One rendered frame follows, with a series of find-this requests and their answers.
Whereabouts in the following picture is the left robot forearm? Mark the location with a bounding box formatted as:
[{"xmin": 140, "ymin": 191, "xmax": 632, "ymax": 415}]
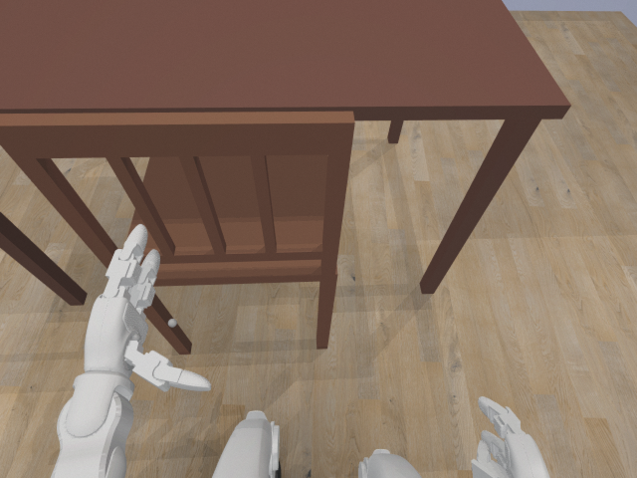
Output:
[{"xmin": 51, "ymin": 370, "xmax": 134, "ymax": 478}]

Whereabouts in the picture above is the robot right thigh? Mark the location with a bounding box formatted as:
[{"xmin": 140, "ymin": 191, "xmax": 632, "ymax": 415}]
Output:
[{"xmin": 358, "ymin": 453, "xmax": 422, "ymax": 478}]

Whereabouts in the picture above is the robot left thigh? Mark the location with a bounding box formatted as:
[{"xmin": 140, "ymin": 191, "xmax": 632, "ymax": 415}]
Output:
[{"xmin": 212, "ymin": 418, "xmax": 280, "ymax": 478}]

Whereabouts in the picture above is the robot thigh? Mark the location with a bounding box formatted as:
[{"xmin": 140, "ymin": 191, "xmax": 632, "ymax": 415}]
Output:
[
  {"xmin": 358, "ymin": 453, "xmax": 422, "ymax": 478},
  {"xmin": 212, "ymin": 418, "xmax": 280, "ymax": 478}
]

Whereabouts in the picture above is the table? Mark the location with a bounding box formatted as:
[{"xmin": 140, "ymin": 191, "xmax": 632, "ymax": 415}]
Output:
[{"xmin": 0, "ymin": 0, "xmax": 571, "ymax": 306}]

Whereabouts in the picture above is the chair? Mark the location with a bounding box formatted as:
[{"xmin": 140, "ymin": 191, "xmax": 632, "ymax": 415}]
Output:
[{"xmin": 0, "ymin": 112, "xmax": 355, "ymax": 355}]

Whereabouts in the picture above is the robot right hand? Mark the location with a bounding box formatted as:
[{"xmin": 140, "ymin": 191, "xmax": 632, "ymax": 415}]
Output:
[{"xmin": 471, "ymin": 396, "xmax": 550, "ymax": 478}]

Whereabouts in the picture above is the robot left hand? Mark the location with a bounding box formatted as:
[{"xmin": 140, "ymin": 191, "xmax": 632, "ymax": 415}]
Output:
[{"xmin": 84, "ymin": 224, "xmax": 211, "ymax": 392}]

